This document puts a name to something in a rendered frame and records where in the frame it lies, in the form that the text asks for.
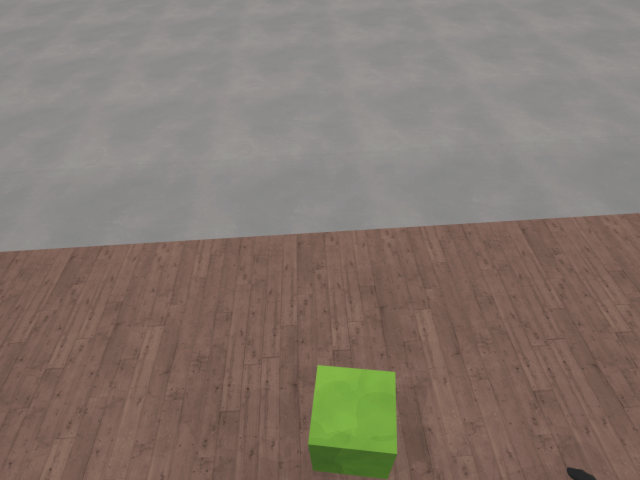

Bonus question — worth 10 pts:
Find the carton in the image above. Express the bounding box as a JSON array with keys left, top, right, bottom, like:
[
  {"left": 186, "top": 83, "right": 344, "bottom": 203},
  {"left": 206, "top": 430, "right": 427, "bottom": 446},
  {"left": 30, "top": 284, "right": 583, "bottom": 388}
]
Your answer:
[{"left": 308, "top": 365, "right": 397, "bottom": 479}]

